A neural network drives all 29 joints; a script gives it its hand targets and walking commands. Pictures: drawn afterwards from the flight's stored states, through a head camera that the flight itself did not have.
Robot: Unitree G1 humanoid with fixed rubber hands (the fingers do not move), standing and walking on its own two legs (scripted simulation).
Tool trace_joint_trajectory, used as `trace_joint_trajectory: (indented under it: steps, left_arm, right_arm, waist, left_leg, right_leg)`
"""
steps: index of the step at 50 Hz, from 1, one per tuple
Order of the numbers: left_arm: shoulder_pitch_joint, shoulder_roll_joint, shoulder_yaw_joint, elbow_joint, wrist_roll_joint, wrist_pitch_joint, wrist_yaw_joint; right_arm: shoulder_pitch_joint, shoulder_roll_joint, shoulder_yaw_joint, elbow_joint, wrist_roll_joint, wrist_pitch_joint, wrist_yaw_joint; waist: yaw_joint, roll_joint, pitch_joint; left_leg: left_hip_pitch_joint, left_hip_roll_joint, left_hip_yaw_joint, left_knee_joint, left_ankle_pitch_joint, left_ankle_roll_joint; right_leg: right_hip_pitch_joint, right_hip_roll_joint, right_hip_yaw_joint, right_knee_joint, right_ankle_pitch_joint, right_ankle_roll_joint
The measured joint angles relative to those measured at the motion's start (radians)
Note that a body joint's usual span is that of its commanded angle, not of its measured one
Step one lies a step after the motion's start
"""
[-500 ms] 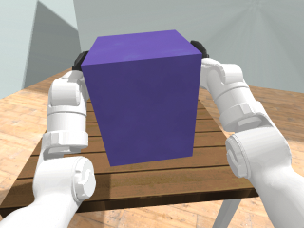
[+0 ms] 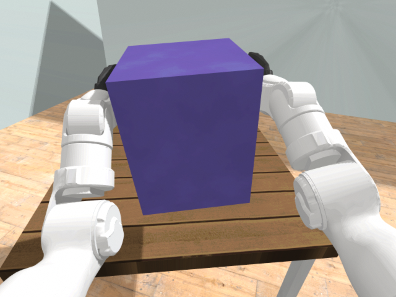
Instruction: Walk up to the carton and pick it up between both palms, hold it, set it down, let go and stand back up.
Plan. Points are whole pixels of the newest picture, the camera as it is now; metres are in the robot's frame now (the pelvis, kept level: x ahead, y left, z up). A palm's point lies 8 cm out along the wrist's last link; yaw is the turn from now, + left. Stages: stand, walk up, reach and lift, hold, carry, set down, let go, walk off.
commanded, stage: hold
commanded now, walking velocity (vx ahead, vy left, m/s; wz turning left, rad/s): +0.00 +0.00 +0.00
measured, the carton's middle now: (187, 123) +0.36 +0.00 +0.27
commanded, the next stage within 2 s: set down in 1.76 s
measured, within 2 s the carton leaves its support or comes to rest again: neither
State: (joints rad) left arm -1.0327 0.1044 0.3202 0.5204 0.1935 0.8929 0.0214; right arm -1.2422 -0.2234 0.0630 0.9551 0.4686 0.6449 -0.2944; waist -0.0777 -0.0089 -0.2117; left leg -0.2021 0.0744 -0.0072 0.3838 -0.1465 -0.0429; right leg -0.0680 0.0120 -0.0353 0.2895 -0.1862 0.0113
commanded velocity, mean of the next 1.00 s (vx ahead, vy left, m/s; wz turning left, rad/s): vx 0.00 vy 0.00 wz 0.00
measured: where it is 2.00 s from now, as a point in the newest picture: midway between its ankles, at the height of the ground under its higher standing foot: outside the picture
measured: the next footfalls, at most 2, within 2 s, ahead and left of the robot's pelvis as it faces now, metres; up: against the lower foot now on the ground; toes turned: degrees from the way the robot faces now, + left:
none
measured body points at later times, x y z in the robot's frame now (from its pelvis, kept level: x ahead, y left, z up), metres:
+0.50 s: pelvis +0.00 +0.00 +0.00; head -0.09 +0.02 +0.44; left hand +0.39 +0.15 +0.30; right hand +0.39 -0.14 +0.33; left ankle +0.04 +0.14 -0.75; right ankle -0.02 -0.12 -0.75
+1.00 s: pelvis +0.00 +0.00 +0.00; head -0.10 +0.02 +0.44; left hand +0.39 +0.15 +0.31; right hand +0.38 -0.14 +0.34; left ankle +0.04 +0.14 -0.75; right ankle -0.02 -0.12 -0.75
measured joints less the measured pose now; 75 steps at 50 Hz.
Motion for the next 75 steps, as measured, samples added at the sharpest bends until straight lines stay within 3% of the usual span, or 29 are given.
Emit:
trace_joint_trajectory:
  steps: [27, 44, 75]
  left_arm:
    - [0.042, -0.01, -0.006, -0.069, 0.002, 0.017, 0.003]
    - [0.001, -0.007, 0.015, -0.011, 0.006, 0.006, 0.002]
    - [0.025, -0.011, 0.001, -0.042, 0.006, 0.007, 0.006]
  right_arm:
    - [0.041, 0.0, 0.017, -0.063, 0.017, 0.014, -0.009]
    - [0.0, 0.004, -0.008, -0.003, -0.004, 0.013, -0.002]
    - [0.026, 0.0, 0.007, -0.036, 0.011, 0.013, -0.004]
  waist:
    - [-0.006, -0.001, 0.009]
    - [0.002, 0.0, 0.004]
    - [-0.003, -0.002, 0.006]
  left_leg:
    - [0.009, -0.001, -0.001, 0.005, -0.008, 0.0]
    - [0.004, -0.001, -0.002, 0.002, -0.001, 0.0]
    - [0.004, 0.0, -0.003, 0.007, -0.008, 0.0]
  right_leg:
    - [0.014, 0.0, 0.002, -0.005, -0.002, 0.002]
    - [0.002, 0.0, 0.002, 0.005, -0.003, 0.0]
    - [0.008, 0.002, 0.004, -0.002, -0.003, 0.001]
